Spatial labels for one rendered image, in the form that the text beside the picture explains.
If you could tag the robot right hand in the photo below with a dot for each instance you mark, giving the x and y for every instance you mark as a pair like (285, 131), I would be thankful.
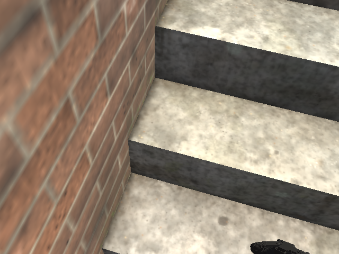
(275, 247)

